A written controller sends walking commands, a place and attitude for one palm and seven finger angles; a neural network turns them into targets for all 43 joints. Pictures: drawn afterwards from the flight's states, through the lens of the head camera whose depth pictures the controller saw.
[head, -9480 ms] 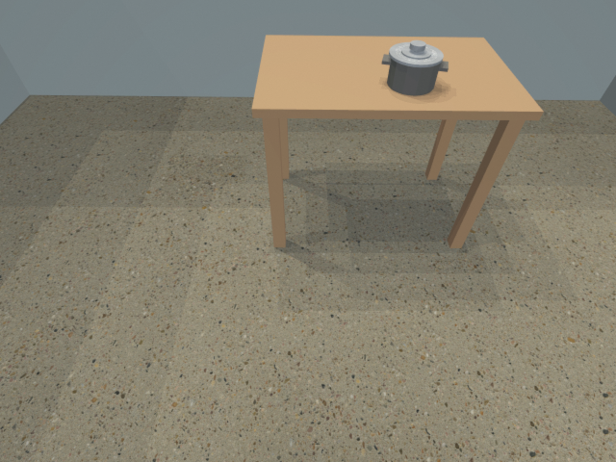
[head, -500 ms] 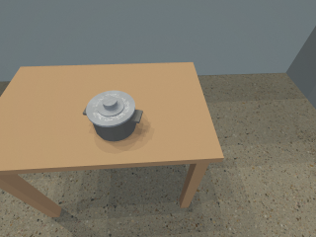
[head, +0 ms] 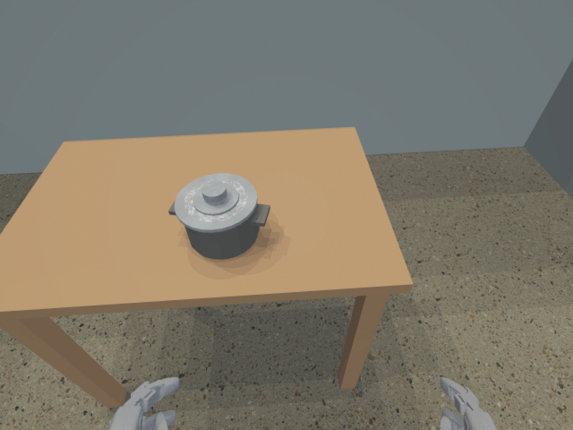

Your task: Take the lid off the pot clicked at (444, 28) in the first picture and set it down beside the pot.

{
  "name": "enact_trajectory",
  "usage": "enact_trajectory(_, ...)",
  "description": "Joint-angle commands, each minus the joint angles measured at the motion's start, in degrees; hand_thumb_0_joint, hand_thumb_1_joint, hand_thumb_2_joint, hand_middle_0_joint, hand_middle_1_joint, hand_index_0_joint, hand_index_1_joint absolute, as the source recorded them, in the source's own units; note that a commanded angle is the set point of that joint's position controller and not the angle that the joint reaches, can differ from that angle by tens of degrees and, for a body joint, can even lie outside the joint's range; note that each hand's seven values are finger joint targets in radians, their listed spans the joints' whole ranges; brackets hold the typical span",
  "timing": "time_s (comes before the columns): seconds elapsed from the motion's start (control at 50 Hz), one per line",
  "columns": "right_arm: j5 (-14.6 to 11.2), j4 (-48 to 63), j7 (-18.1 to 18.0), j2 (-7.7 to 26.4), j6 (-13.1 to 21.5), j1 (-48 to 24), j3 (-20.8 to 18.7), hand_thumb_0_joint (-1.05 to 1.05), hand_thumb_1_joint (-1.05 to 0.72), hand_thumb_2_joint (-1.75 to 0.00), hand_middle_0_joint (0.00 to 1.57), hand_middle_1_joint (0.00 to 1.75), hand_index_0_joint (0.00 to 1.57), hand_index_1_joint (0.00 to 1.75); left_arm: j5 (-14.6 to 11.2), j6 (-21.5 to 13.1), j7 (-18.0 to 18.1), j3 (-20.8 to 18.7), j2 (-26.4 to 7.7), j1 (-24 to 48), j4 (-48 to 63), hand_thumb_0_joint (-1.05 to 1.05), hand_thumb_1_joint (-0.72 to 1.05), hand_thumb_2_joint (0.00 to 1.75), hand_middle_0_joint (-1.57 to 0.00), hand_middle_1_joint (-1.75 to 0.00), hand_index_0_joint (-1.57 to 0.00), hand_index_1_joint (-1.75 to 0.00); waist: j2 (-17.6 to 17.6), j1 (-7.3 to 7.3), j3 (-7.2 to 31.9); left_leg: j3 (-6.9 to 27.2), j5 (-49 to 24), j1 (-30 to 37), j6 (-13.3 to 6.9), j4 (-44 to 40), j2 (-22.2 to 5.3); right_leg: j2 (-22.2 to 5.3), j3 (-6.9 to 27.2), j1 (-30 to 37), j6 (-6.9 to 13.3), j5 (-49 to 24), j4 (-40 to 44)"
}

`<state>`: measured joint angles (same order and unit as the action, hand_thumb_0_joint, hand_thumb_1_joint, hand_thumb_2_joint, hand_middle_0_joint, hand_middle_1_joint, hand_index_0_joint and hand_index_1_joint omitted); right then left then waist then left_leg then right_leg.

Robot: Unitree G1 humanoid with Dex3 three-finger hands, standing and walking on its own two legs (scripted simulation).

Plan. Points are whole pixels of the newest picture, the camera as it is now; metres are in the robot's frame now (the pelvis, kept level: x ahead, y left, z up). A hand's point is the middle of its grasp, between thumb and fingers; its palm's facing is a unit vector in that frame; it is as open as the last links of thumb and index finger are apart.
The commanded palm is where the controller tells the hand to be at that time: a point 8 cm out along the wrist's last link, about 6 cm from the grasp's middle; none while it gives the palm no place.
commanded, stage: lift the closed hand beside the body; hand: left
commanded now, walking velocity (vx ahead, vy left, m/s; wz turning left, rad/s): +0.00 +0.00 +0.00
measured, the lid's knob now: (214, 191) +0.53 +0.18 +0.03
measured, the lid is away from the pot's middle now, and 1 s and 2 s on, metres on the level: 0.00 0.00 0.00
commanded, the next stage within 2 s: raise the hand higher, near the body in 0.36 s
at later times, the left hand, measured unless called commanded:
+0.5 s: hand out of the picture +0.12 +0.24 -0.05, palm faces +0.26 -0.90 -0.35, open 3.1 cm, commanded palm +0.08 +0.28 -0.02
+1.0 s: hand (93, 395) +0.16 +0.24 +0.04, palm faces +0.31 -0.87 -0.37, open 3.1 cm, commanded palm +0.11 +0.28 +0.07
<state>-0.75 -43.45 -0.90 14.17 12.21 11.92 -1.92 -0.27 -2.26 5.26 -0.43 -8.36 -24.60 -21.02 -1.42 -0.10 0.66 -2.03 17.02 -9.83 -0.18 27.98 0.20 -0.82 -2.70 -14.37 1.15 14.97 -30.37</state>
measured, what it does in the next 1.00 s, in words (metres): stands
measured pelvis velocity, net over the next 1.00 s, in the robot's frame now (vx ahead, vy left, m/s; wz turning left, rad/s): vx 0.02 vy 0.01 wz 0.02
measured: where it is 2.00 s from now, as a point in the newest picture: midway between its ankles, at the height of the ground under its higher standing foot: outside the picture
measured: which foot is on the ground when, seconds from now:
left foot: down 0.00-1.00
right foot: down 0.00-1.00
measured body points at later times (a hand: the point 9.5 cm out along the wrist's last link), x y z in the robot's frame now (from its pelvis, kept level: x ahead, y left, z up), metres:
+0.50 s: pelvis +0.01 +0.01 +0.00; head +0.02 +0.00 +0.45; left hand +0.10 +0.28 -0.03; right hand +0.18 -0.20 -0.10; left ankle -0.02 +0.12 -0.74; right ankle +0.02 -0.10 -0.74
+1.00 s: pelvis +0.02 +0.01 +0.00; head +0.02 +0.00 +0.45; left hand +0.14 +0.29 +0.06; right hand +0.23 -0.19 -0.07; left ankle -0.02 +0.12 -0.74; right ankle +0.02 -0.10 -0.74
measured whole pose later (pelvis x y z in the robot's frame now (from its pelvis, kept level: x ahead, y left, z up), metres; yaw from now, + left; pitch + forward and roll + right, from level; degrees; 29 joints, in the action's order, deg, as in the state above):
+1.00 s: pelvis +0.02 +0.01 +0.00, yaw +1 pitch -2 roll +0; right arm 0.2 -34.4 -3.1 10.9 11.3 9.9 0.2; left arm 0.1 -4.1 5.9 -7.4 -13.8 -37.4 13.7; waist -2.4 4.2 -0.9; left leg -0.7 18.6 -7.7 -1.2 27.9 0.5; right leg -1.2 -3.9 -10.4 0.0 15.4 -27.5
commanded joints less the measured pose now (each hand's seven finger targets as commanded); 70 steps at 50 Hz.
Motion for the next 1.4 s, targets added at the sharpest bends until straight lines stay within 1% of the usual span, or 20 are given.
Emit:
enact_trajectory(0.0,-0.7,14.1,-0.5,5.1,1.4,-6.2,-1.4,0.0,-0.9,-0.9,0.2,0.3,0.2,0.3,-0.2,-4.1,-0.3,-5.6,-7.7,-7.6,8.7,0.0,0.9,0.9,-0.82,-0.97,-0.82,-0.97,6.7,1.52,-6.8,0.6,-1.6,-8.6,-0.7,-3.3,0.5,-0.9,0.6,-1.2,-0.4,2.8,7.3)
enact_trajectory(0.08,-0.7,18.3,-1.7,4.3,0.9,-5.3,-0.8,0.0,-0.9,-0.9,0.2,0.3,0.2,0.3,-0.8,-6.5,-0.3,-6.0,-9.3,-1.9,21.3,0.0,0.9,0.9,-0.99,-1.16,-0.99,-1.16,-1.7,1.46,0.5,-0.4,-1.4,-5.2,-1.0,-2.2,1.4,-0.9,2.0,0.8,-0.1,1.6,6.9)
enact_trajectory(0.12,-0.4,18.8,-2.4,4.0,0.8,-4.9,-0.4,0.0,-0.9,-0.9,0.2,0.3,0.2,0.3,-0.8,-6.1,0.0,-5.6,-8.9,-1.5,22.9,0.0,0.9,0.9,-1.08,-1.26,-1.08,-1.26,-3.9,0.96,1.5,-0.1,-2.2,-4.9,-0.9,-1.8,1.4,-0.6,1.5,0.7,0.1,-0.6,6.4)
enact_trajectory(0.18,-0.2,18.9,-2.9,4.2,0.2,-4.3,-0.3,0.0,-0.9,-0.9,0.2,0.3,0.2,0.3,-0.5,-5.0,0.2,-5.1,-8.0,-2.9,21.0,0.0,0.9,0.9,-1.21,-1.4,-1.21,-1.4,0.7,0.54,2.0,0.4,-5.0,-5.3,-1.1,-1.1,1.3,-0.3,0.7,0.9,-0.2,-4.6,4.9)
enact_trajectory(0.28,0.1,18.9,-3.3,4.1,0.3,-4.8,0.0,0.0,-0.9,-0.9,0.2,0.3,0.2,0.3,-0.3,-4.1,0.6,-7.4,-9.9,-5.4,24.4,0.0,0.9,0.9,-1.3,-1.5,-1.3,-1.5,-0.9,1.71,4.7,1.2,-8.7,-4.3,-1.1,-1.0,0.8,-0.4,0.0,3.2,0.0,-7.9,3.6)
enact_trajectory(0.38,0.3,17.5,-3.5,4.1,0.4,-5.6,0.1,0.0,-0.9,-0.9,0.2,0.3,0.2,0.3,0.1,-3.1,0.9,-9.0,-10.8,-7.0,23.2,0.0,0.9,0.9,-1.3,-1.5,-1.3,-1.5,1.9,1.94,3.3,2.2,-10.1,-5.2,-1.1,-1.1,0.4,-0.4,-0.9,2.7,-0.2,-7.9,3.1)
enact_trajectory(0.46,0.3,17.2,-3.3,3.6,1.6,-6.0,0.3,0.0,-0.9,-0.9,0.2,0.3,0.2,0.3,0.3,-3.4,1.1,-9.4,-11.1,-9.2,27.8,0.0,0.9,0.9,-1.3,-1.5,-1.3,-1.5,-2.2,3.04,5.2,2.6,-13.4,-3.4,-0.9,-1.6,0.1,-0.8,-1.1,4.0,0.1,-8.9,2.5)
enact_trajectory(0.54,0.3,16.2,-3.2,3.6,2.4,-6.2,-0.2,0.0,-0.9,-0.9,0.2,0.3,0.2,0.3,0.5,-3.2,1.4,-9.4,-11.0,-11.2,29.8,0.0,0.9,0.9,-1.3,-1.5,-1.3,-1.5,2.0,2.82,3.6,3.2,-14.9,-3.4,-1.0,-1.9,-0.5,-0.6,-1.6,3.6,-0.3,-9.1,2.7)
enact_trajectory(0.6,0.2,16.3,-2.9,3.1,3.0,-6.7,-0.4,0.0,-0.9,-0.9,0.2,0.3,0.2,0.3,0.7,-3.8,1.4,-9.8,-11.0,-16.2,34.7,0.0,0.9,0.9,-1.3,-1.5,-1.3,-1.5,-1.3,3.87,4.2,3.2,-17.8,-2.1,-0.6,-2.4,-0.9,-0.8,-1.6,4.9,-0.2,-9.4,2.8)
enact_trajectory(0.72,0.2,16.5,-3.0,2.6,2.8,-6.9,-0.5,0.0,-0.9,-0.9,0.2,0.3,0.2,0.3,0.7,-4.8,1.5,-10.5,-11.5,-16.0,39.1,0.0,0.9,0.9,-1.3,-1.5,-1.3,-1.5,0.1,3.48,1.9,2.6,-17.4,-1.5,-0.6,-3.1,-1.0,-0.7,-1.4,4.8,-0.3,-10.2,4.1)
enact_trajectory(0.78,0.3,16.9,-2.9,2.5,2.9,-6.4,-0.2,0.0,-0.9,-0.9,0.2,0.3,0.2,0.3,0.6,-5.5,1.5,-10.5,-11.7,-14.7,43.4,0.0,0.9,0.9,-1.3,-1.5,-1.3,-1.5,-2.8,3.41,2.5,2.8,-18.3,0.0,-0.5,-3.5,-0.9,-0.8,-1.3,5.3,-0.3,-10.3,4.5)
enact_trajectory(0.84,0.4,16.9,-3.0,2.5,2.4,-6.6,-0.2,0.0,-0.9,-0.9,0.2,0.3,0.2,0.3,0.3,-5.4,1.6,-11.8,-12.4,-14.0,43.1,0.0,0.9,0.9,-1.3,-1.5,-1.3,-1.5,0.3,3.27,1.0,2.6,-16.9,-0.4,-0.7,-3.9,-1.0,-0.5,-1.3,5.3,-0.4,-10.4,5.4)
enact_trajectory(0.92,0.6,17.4,-2.8,2.2,2.1,-6.7,0.3,0.0,-0.9,-0.9,0.2,0.3,0.2,0.3,0.2,-5.7,1.4,-11.9,-12.6,-12.5,47.1,0.0,0.9,0.9,-1.3,-1.5,-1.3,-1.5,-2.8,3.31,1.9,2.5,-18.2,1.1,-0.6,-4.2,-0.8,-0.6,-1.1,6.3,-0.3,-11.8,6.0)
enact_trajectory(1.06,0.9,17.7,-2.5,2.2,1.7,-6.9,0.6,0.0,-0.9,-0.9,0.2,0.3,0.2,0.3,-0.3,-6.1,1.4,-14.1,-13.8,-11.7,50.3,0.0,0.9,0.9,-1.3,-1.5,-1.3,-1.5,-0.7,3.75,2.6,2.8,-20.3,2.2,-0.6,-4.7,-1.1,-0.4,-1.1,7.9,-0.5,-13.6,6.5)
enact_trajectory(1.2,0.8,17.5,-2.3,2.2,1.6,-7.9,0.9,0.0,-0.9,-0.9,0.2,0.3,0.2,0.3,-0.8,-6.6,1.6,-17.1,-16.3,-9.0,54.1,0.0,0.9,0.9,-1.3,-1.5,-1.3,-1.5,-2.7,4.08,2.7,2.8,-18.2,2.6,-0.6,-5.1,-1.0,-0.3,-0.6,8.7,-0.4,-12.9,7.5)
enact_trajectory(1.24,0.8,17.5,-2.4,2.0,1.4,-7.9,0.9,0.0,-0.9,-0.9,0.2,0.3,0.2,0.3,-1.0,-6.9,1.6,-16.9,-15.6,-9.1,53.3,0.0,0.9,0.9,-1.3,-1.5,-1.3,-1.5,0.2,4.02,2.2,2.5,-17.3,2.5,-0.9,-5.2,-1.0,-0.5,-0.6,8.6,-0.5,-12.7,7.9)
enact_trajectory(1.32,0.7,17.5,-2.3,2.3,1.5,-8.0,0.9,0.0,-0.9,-0.9,0.2,0.3,0.2,0.3,-1.2,-7.7,1.7,-17.5,-16.5,-6.3,57.0,0.0,0.9,0.9,-1.3,-1.5,-1.3,-1.5,-1.5,3.91,3.2,2.5,-17.4,3.2,-1.0,-5.2,-1.0,-0.6,-0.2,9.1,-0.6,-13.0,8.1)
enact_trajectory(1.34,1.9,17.4,-1.6,6.6,-2.1,-9.4,1.6,0.0,-0.9,-0.9,0.2,0.3,0.2,0.3,24.9,-2.0,4.4,-14.9,-28.2,-5.3,57.1,0.0,0.88,0.89,-1.28,-1.49,-1.28,-1.49,-5.2,4.44,1.3,1.7,-17.4,-3.0,-1.1,-4.2,0.0,0.7,2.0,3.1,0.3,-12.3,5.7)
enact_trajectory(1.36,1.8,20.0,-0.8,4.3,-4.3,-10.4,1.4,0.0,-0.9,-0.9,0.2,0.3,0.2,0.3,25.6,1.3,5.9,-13.9,-22.5,-5.6,59.5,0.0,0.86,0.89,-1.25,-1.47,-1.25,-1.47,-6.7,4.9,1.1,1.3,-17.7,-3.9,-0.8,-4.6,-0.1,-0.2,-0.7,4.2,1.1,-11.5,5.1)
enact_trajectory(1.38,1.6,19.2,-0.3,4.9,-6.0,-10.2,1.0,0.0,-0.9,-0.9,0.2,0.3,0.2,0.3,32.4,3.9,6.6,-13.5,-24.2,-7.8,56.7,0.0,0.83,0.9,-1.23,-1.45,-1.23,-1.45,-5.7,6.03,2.1,1.3,-16.6,-4.5,-0.4,-4.7,-0.3,0.6,1.0,4.4,1.6,-9.4,4.6)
